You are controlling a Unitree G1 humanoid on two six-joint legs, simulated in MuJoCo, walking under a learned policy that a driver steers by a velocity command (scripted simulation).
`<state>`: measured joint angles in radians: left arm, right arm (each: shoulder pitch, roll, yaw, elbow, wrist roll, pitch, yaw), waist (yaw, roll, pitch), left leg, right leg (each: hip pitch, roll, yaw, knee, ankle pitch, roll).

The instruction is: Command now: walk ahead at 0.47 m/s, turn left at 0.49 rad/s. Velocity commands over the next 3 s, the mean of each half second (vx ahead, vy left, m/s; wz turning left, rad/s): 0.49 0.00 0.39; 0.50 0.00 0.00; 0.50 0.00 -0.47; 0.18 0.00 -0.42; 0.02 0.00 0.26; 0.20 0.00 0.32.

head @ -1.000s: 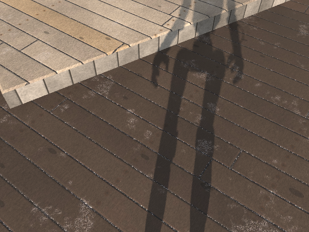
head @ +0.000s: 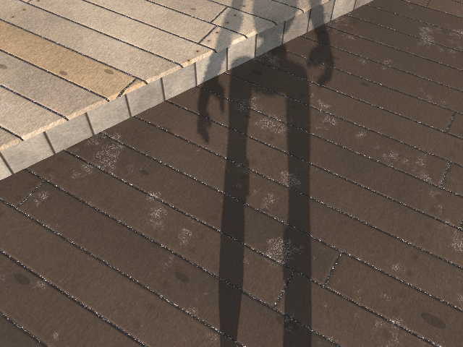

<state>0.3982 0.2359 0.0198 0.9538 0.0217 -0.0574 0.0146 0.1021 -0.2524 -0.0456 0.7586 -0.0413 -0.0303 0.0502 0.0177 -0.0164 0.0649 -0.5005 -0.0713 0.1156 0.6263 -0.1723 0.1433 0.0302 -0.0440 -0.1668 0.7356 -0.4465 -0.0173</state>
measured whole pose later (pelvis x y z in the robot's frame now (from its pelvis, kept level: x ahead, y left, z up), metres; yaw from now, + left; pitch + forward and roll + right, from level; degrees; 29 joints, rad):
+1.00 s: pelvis +0.56 +0.05 +0.03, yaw +10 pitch +1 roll -2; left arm 0.47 0.21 0.03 0.97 0.01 -0.08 -0.01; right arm 0.02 -0.23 0.01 0.77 -0.03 -0.05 0.03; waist 0.09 0.03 0.05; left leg -0.56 0.05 0.02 0.59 -0.05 0.02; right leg 0.05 0.09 0.00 0.23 -0.30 -0.06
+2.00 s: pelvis +0.95 +0.05 +0.03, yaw -19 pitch +0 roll +0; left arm 0.24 0.24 0.05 0.84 0.03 0.00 0.00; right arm 0.20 -0.23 -0.04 0.85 -0.02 0.04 -0.03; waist 0.02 0.03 0.05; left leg -0.48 0.06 -0.01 0.82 -0.31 -0.02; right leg -0.23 0.12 0.03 0.37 -0.14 -0.10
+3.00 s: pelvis +1.02 +0.12 +0.04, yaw +2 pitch +0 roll +0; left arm 0.23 0.29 0.07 0.89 0.03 0.00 -0.04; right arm 0.36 -0.23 -0.04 0.92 -0.02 -0.05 0.00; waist 0.00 -0.05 0.02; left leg 0.05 -0.08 0.02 0.17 -0.22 0.08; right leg -0.58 -0.06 0.00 0.95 -0.18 0.00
